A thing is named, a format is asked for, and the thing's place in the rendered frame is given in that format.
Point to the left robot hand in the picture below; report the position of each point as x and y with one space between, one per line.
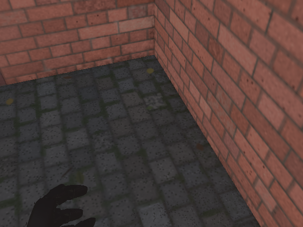
46 214

